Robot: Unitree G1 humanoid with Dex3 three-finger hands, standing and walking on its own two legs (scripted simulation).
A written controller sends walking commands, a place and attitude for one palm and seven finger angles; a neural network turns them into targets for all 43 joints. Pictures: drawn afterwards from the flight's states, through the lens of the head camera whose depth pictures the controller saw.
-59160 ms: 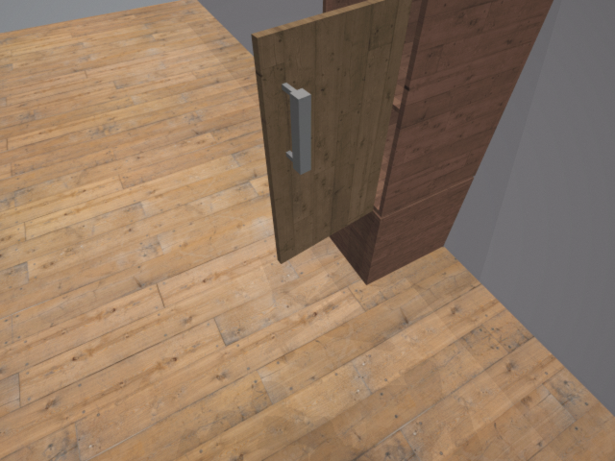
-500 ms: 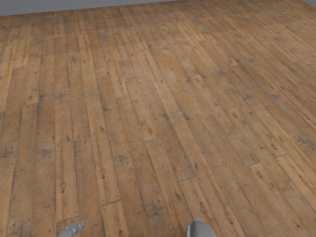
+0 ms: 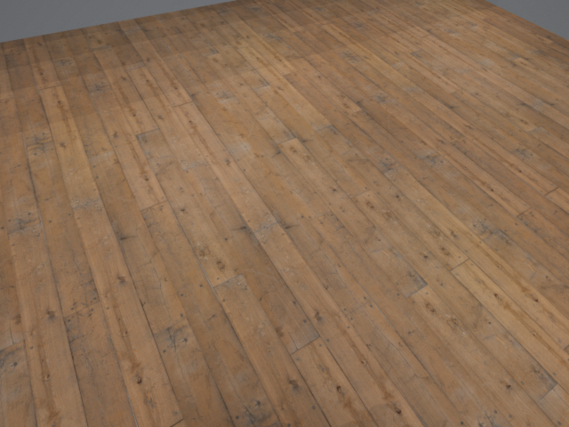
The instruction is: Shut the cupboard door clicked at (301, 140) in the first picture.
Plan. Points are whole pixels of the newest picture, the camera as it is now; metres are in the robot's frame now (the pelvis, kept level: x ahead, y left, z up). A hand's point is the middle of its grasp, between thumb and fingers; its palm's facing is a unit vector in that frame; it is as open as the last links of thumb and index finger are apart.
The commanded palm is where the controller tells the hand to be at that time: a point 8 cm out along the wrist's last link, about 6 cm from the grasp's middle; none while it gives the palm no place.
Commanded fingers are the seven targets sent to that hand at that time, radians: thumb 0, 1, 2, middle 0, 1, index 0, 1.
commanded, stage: turn to face it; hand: left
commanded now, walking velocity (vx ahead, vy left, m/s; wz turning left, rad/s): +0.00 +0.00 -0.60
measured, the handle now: out of the picture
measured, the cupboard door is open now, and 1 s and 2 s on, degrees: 20 20 20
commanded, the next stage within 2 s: none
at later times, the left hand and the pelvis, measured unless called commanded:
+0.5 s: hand (204, 385) +0.20 +0.14 -0.14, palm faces -0.29 -0.91 -0.28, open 7.4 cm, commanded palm none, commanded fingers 0.00 0.90 0.90 -0.20 -0.30 -0.20 -0.30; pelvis +0.03 -0.03 +0.00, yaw -19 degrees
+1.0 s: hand (232, 350) +0.26 +0.10 -0.15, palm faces -0.56 -0.80 -0.23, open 7.4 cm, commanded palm none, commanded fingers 0.00 0.90 0.90 -0.20 -0.30 -0.20 -0.30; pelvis +0.05 -0.02 +0.01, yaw -37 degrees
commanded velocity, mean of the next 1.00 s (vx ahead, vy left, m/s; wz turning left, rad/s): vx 0.00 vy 0.00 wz -0.60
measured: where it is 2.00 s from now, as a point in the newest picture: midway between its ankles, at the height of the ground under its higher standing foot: outside the picture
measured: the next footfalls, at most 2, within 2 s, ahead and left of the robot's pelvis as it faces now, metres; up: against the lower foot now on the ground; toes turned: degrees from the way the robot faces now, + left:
right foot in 0.36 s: +0.04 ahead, -0.14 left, +0.00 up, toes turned -20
left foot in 0.72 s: +0.16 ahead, +0.08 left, +0.00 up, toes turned -24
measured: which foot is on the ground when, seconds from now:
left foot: down 0.00-0.36, up 0.38-0.70, down 0.72-1.00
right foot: down 0.00-0.00, up 0.02-0.34, down 0.36-0.72, up 0.74-1.00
